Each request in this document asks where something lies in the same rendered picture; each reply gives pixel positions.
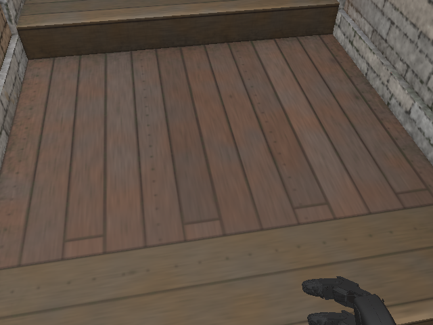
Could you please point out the robot right hand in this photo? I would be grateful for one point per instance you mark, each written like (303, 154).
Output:
(369, 309)

